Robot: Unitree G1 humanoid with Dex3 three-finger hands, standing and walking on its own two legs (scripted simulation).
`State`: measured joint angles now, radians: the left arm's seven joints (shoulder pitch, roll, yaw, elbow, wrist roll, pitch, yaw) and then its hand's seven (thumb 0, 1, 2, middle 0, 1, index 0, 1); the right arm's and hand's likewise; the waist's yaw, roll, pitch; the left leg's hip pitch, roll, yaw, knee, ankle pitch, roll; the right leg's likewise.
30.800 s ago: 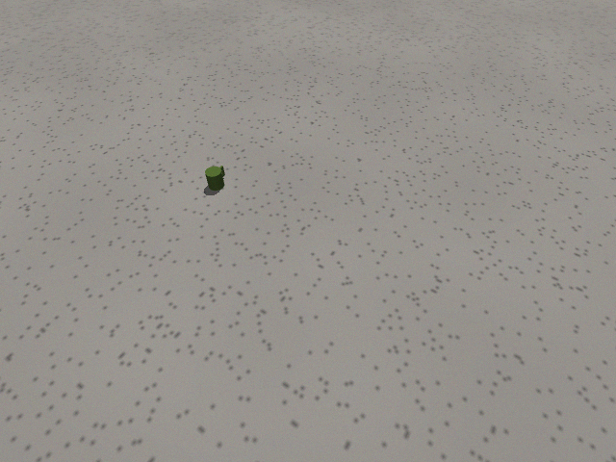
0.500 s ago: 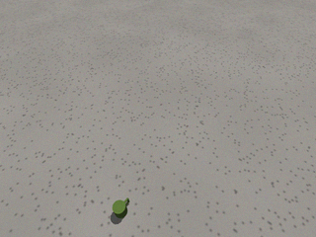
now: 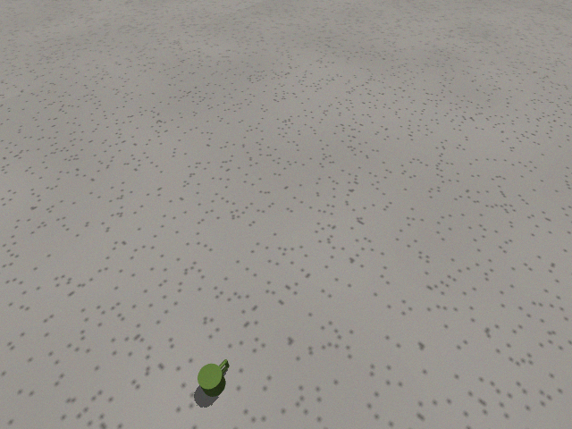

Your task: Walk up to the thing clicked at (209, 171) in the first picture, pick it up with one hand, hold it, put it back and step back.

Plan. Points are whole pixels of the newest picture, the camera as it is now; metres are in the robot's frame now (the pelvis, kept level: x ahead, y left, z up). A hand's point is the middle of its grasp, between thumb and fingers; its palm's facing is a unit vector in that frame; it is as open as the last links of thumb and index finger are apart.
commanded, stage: stand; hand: left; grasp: from above
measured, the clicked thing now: (215, 375) +0.41 +0.24 -0.74
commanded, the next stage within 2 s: step back in 0.64 s
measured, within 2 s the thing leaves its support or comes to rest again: neither
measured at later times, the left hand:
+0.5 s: hand out of the picture +0.07 +0.25 -0.16, palm faces +0.00 -0.94 -0.34, open 7.3 cm
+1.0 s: hand out of the picture +0.10 +0.30 -0.18, palm faces +0.00 -0.92 -0.38, open 7.4 cm
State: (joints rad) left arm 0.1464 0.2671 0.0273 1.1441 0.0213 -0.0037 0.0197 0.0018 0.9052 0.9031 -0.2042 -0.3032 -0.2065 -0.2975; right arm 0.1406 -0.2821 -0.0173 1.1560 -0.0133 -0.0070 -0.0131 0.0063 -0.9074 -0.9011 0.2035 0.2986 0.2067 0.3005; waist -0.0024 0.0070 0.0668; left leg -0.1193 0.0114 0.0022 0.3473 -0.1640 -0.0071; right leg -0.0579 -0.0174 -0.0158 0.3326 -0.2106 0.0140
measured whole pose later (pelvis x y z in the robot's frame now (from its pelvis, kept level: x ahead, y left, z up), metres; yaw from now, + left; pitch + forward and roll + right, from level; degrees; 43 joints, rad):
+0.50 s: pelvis +0.00 +0.00 +0.00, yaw +0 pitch -3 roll +0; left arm 0.13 0.33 0.02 1.12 0.02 -0.01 0.01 0.00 0.91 0.90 -0.20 -0.30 -0.21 -0.30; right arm 0.11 -0.33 -0.02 1.14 -0.01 -0.01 0.00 0.01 -0.91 -0.90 0.20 0.30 0.21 0.30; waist 0.00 0.01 0.06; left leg -0.12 0.01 0.00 0.33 -0.16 -0.01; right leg -0.06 -0.02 -0.02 0.33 -0.21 0.01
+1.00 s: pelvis -0.04 +0.03 -0.03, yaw +0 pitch -2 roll -1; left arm 0.02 0.41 0.07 0.92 0.01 0.06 0.03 0.00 0.90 0.90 -0.20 -0.30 -0.21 -0.30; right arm 0.11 -0.39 -0.06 0.98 -0.01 0.02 0.01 0.00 -0.91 -0.90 0.20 0.30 0.21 0.30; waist -0.01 -0.03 0.19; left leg -0.30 -0.04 0.00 0.68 -0.35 0.05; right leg -0.37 0.00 0.08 0.81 -0.47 -0.02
